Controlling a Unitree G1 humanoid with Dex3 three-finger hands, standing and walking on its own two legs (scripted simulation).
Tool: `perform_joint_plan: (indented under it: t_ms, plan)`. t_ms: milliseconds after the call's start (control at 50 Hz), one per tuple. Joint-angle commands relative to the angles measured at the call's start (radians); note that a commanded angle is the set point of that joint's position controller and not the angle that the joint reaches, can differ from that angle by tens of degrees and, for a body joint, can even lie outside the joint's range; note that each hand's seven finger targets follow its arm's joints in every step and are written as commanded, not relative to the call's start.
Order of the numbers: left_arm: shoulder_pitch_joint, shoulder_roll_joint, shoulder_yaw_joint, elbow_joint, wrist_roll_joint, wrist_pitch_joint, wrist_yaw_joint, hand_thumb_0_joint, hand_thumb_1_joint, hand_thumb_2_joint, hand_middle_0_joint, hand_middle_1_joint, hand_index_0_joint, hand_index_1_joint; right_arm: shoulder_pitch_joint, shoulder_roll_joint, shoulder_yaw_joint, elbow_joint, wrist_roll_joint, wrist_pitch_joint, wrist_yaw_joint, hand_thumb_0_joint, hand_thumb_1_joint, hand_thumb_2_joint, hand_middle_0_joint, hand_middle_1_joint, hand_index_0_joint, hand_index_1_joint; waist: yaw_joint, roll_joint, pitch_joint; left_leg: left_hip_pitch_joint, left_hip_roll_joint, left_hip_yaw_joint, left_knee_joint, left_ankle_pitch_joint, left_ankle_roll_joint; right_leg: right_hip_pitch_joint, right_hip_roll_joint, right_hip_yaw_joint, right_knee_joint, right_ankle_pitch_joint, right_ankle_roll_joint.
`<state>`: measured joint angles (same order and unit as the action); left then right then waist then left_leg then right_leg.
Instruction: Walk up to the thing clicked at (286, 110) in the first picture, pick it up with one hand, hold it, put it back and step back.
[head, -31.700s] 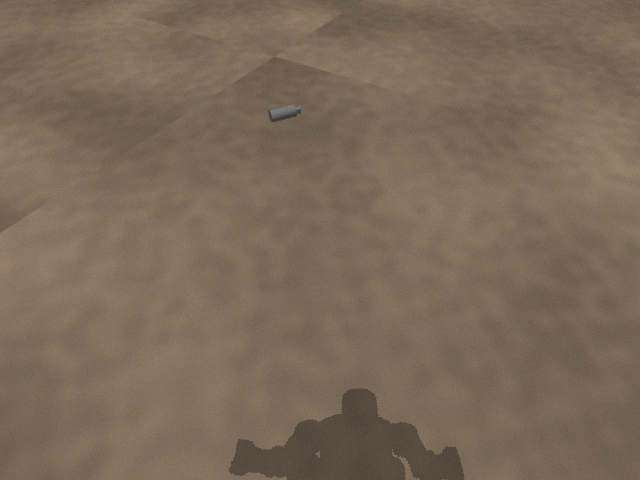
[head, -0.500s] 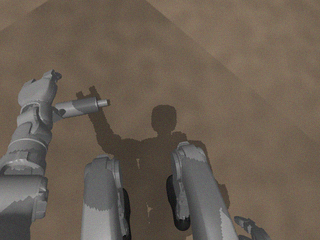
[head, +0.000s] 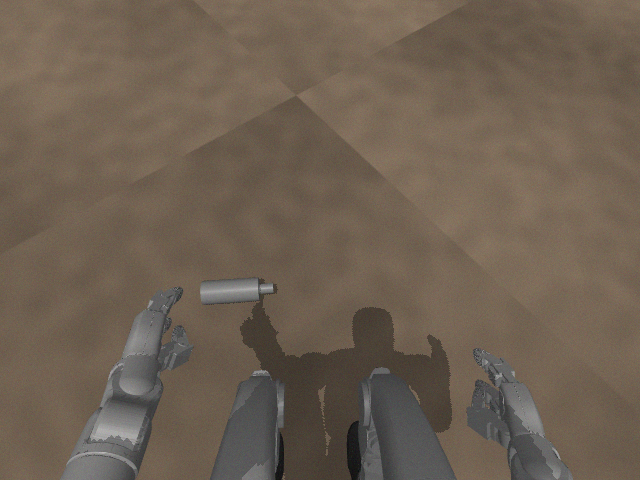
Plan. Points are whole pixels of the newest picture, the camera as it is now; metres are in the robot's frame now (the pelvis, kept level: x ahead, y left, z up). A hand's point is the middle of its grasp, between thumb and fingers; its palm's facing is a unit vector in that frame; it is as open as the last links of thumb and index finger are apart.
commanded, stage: home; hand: left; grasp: from above
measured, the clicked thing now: (238, 290) +0.54 +0.20 -0.56
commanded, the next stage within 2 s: none
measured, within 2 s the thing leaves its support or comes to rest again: neither
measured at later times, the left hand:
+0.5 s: hand (131, 381) +0.22 +0.19 +0.07, palm faces +0.09 -0.97 -0.21, open 7.4 cm
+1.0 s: hand (134, 390) +0.22 +0.18 +0.07, palm faces +0.08 -0.98 -0.20, open 7.4 cm
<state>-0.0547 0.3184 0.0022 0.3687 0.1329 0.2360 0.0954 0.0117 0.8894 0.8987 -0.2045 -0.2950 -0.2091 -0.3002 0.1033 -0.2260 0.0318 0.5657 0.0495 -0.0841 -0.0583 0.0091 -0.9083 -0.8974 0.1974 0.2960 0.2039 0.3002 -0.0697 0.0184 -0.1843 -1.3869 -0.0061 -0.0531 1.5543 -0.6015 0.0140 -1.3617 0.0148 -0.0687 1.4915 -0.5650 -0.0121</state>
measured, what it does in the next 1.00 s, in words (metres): rises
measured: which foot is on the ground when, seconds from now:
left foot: down 0.00-1.00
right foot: down 0.00-1.00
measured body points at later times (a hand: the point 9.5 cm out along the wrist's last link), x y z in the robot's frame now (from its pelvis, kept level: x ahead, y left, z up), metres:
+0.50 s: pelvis +0.06 +0.00 +0.12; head +0.09 +0.01 +0.57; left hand +0.22 +0.24 +0.09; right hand +0.22 -0.23 +0.05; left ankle +0.06 +0.11 -0.56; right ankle +0.07 -0.12 -0.56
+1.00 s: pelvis +0.06 +0.00 +0.12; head +0.09 +0.01 +0.57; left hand +0.21 +0.24 +0.09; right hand +0.23 -0.24 +0.06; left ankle +0.06 +0.11 -0.56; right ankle +0.07 -0.12 -0.56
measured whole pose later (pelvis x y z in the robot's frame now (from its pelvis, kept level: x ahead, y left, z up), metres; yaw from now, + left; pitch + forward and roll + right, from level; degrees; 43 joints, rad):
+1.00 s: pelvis +0.06 +0.00 +0.12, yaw +2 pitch +10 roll -2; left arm 0.50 0.23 0.03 -0.11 -0.06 0.43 0.02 0.01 0.91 0.90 -0.20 -0.29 -0.20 -0.30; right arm 0.29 -0.22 0.05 0.52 0.01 -0.22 -0.18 0.01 -0.91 -0.90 0.20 0.30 0.21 0.30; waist -0.04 0.04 -0.15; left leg -0.68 0.00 -0.06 1.00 -0.50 0.01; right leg -0.65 0.02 -0.06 0.93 -0.46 -0.01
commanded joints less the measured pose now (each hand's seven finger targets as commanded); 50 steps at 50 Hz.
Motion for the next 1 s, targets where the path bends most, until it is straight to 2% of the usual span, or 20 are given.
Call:
perform_joint_plan:
  t_ms: [0,80,140,180,280,360,420,460,520,560,680,720,740,800,820,840,880,980]
  plan:
    - [-0.036,0.124,0.073,-0.273,-0.079,-0.002,0.025,0.000,0.900,0.899,-0.199,-0.298,-0.199,-0.297,0.050,-0.146,-0.048,-0.123,0.004,-0.053,-0.042,0.000,-0.900,-0.900,0.200,0.300,0.200,0.300,-0.014,0.070,-0.357,0.406,-0.003,-0.015,-0.359,0.077,0.019,0.376,0.011,0.047,-0.347,0.099,-0.013]
    - [0.063,0.074,0.080,-0.353,-0.137,0.042,0.018,0.000,0.900,0.899,-0.199,-0.298,-0.199,-0.298,0.072,-0.129,-0.031,-0.133,0.003,-0.067,-0.069,0.000,-0.900,-0.900,0.200,0.300,0.200,0.300,-0.012,0.090,-0.312,0.523,0.006,-0.025,-0.453,0.178,0.009,0.464,0.012,0.038,-0.421,0.180,-0.014]
    - [0.191,0.056,0.096,-0.396,-0.166,0.075,0.012,0.000,0.900,0.899,-0.199,-0.298,-0.199,-0.298,0.094,-0.122,-0.023,-0.153,-0.001,-0.079,-0.087,0.000,-0.900,-0.900,0.200,0.300,0.200,0.300,0.001,0.074,-0.272,0.592,0.006,-0.029,-0.519,0.226,0.007,0.552,0.014,0.031,-0.488,0.220,-0.012]
    - [0.240,0.032,0.087,-0.449,-0.186,0.093,0.006,0.000,0.900,0.899,-0.199,-0.298,-0.199,-0.298,0.106,-0.114,-0.018,-0.162,-0.006,-0.087,-0.097,0.000,-0.901,-0.900,0.200,0.300,0.200,0.300,0.000,0.072,-0.255,0.631,0.004,-0.017,-0.552,0.274,0.007,0.614,0.015,0.026,-0.531,0.263,-0.010]
    - [0.413,0.019,0.092,-0.565,-0.204,0.134,-0.005,0.000,0.900,0.899,-0.199,-0.298,-0.199,-0.298,0.138,-0.106,-0.021,-0.194,-0.013,-0.107,-0.119,0.000,-0.901,-0.899,0.200,0.299,0.200,0.299,0.012,0.073,-0.188,0.721,0.002,-0.009,-0.642,0.344,0.003,0.722,0.019,0.019,-0.626,0.314,-0.010]
    - [0.530,0.000,0.072,-0.624,-0.200,0.150,-0.020,0.000,0.900,0.899,-0.199,-0.298,-0.199,-0.298,0.141,-0.103,-0.024,-0.215,-0.019,-0.126,-0.130,0.000,-0.901,-0.899,0.200,0.299,0.200,0.299,0.016,0.039,-0.134,0.763,0.001,-0.009,-0.671,0.403,0.006,0.762,0.024,0.006,-0.661,0.361,-0.009]
    - [0.547,0.003,0.072,-0.676,-0.198,0.157,-0.035,0.000,0.900,0.899,-0.199,-0.299,-0.199,-0.299,0.145,-0.108,-0.032,-0.220,-0.024,-0.138,-0.133,0.000,-0.901,-0.899,0.200,0.299,0.200,0.299,0.016,0.048,-0.110,0.792,0.004,-0.011,-0.695,0.434,0.003,0.771,0.026,0.000,-0.675,0.372,-0.011]
    - [0.558,-0.005,0.064,-0.675,-0.198,0.162,-0.046,0.000,0.900,0.899,-0.199,-0.299,-0.199,-0.299,0.146,-0.112,-0.035,-0.221,-0.027,-0.147,-0.132,0.000,-0.901,-0.899,0.200,0.299,0.199,0.299,0.009,0.031,-0.083,0.795,0.008,-0.019,-0.711,0.419,0.002,0.766,0.027,-0.005,-0.682,0.355,-0.009]
    - [0.547,0.002,0.071,-0.675,-0.195,0.163,-0.055,0.000,0.901,0.899,-0.199,-0.299,-0.199,-0.299,0.138,-0.117,-0.036,-0.221,-0.030,-0.160,-0.133,0.000,-0.901,-0.899,0.200,0.299,0.199,0.299,0.014,0.015,-0.038,0.780,0.005,-0.020,-0.724,0.353,0.008,0.764,0.021,-0.005,-0.703,0.307,-0.004]
    - [0.520,0.004,0.072,-0.665,-0.191,0.161,-0.061,0.000,0.901,0.899,-0.199,-0.299,-0.199,-0.299,0.134,-0.119,-0.038,-0.222,-0.032,-0.169,-0.133,0.000,-0.902,-0.899,0.200,0.299,0.199,0.299,0.007,0.001,-0.023,0.771,-0.001,-0.009,-0.719,0.317,0.013,0.758,0.017,0.003,-0.715,0.280,0.000]
    - [0.528,0.020,0.085,-0.683,-0.182,0.151,-0.064,0.000,0.901,0.899,-0.199,-0.299,-0.199,-0.299,0.125,-0.120,-0.041,-0.214,-0.036,-0.185,-0.131,0.000,-0.901,-0.899,0.200,0.299,0.199,0.299,0.029,0.045,-0.040,0.787,-0.006,-0.002,-0.722,0.332,0.007,0.780,0.013,0.008,-0.709,0.295,0.000]
    - [0.522,0.013,0.075,-0.677,-0.181,0.149,-0.065,0.000,0.901,0.899,-0.199,-0.299,-0.199,-0.299,0.128,-0.124,-0.041,-0.212,-0.037,-0.189,-0.130,0.000,-0.901,-0.899,0.200,0.299,0.199,0.299,0.020,0.036,-0.057,0.795,-0.005,-0.012,-0.727,0.323,0.007,0.783,0.015,0.008,-0.706,0.286,-0.001]
    - [0.529,0.022,0.084,-0.689,-0.183,0.149,-0.063,0.000,0.901,0.899,-0.199,-0.299,-0.199,-0.299,0.122,-0.118,-0.038,-0.211,-0.036,-0.188,-0.129,0.000,-0.901,-0.899,0.200,0.299,0.199,0.299,0.034,0.055,-0.052,0.792,-0.006,-0.008,-0.725,0.334,0.006,0.789,0.013,0.009,-0.707,0.296,-0.001]
    - [0.532,0.014,0.076,-0.683,-0.182,0.144,-0.065,0.000,0.901,0.899,-0.199,-0.299,-0.199,-0.299,0.128,-0.125,-0.042,-0.206,-0.037,-0.190,-0.129,0.000,-0.902,-0.899,0.200,0.299,0.199,0.299,0.022,0.058,-0.072,0.812,0.001,-0.018,-0.728,0.368,0.001,0.785,0.017,0.007,-0.690,0.314,-0.006]
    - [0.541,0.017,0.083,-0.677,-0.183,0.145,-0.062,0.000,0.901,0.899,-0.199,-0.299,-0.199,-0.299,0.127,-0.125,-0.042,-0.204,-0.037,-0.188,-0.129,0.000,-0.902,-0.899,0.200,0.299,0.199,0.299,0.031,0.058,-0.077,0.810,0.000,-0.016,-0.725,0.384,0.000,0.790,0.017,0.007,-0.690,0.326,-0.006]
    - [0.547,0.013,0.077,-0.665,-0.184,0.145,-0.065,0.000,0.901,0.899,-0.199,-0.299,-0.199,-0.299,0.129,-0.127,-0.043,-0.202,-0.037,-0.189,-0.127,0.000,-0.902,-0.899,0.200,0.299,0.199,0.299,0.028,0.059,-0.067,0.813,0.002,-0.020,-0.726,0.392,-0.001,0.787,0.019,0.005,-0.687,0.327,-0.008]
    - [0.536,0.016,0.082,-0.665,-0.186,0.145,-0.060,0.000,0.901,0.899,-0.199,-0.299,-0.199,-0.299,0.120,-0.122,-0.040,-0.210,-0.036,-0.187,-0.129,0.000,-0.902,-0.899,0.200,0.299,0.199,0.299,0.028,0.019,-0.060,0.793,-0.003,-0.009,-0.717,0.364,0.008,0.797,0.016,0.008,-0.704,0.322,-0.001]
    - [0.543,0.017,0.079,-0.666,-0.188,0.142,-0.065,0.000,0.901,0.899,-0.199,-0.300,-0.199,-0.300,0.124,-0.124,-0.043,-0.203,-0.037,-0.189,-0.129,0.000,-0.902,-0.899,0.199,0.299,0.199,0.299,0.031,0.027,-0.070,0.793,-0.003,-0.008,-0.716,0.365,0.006,0.796,0.015,0.011,-0.700,0.322,-0.002]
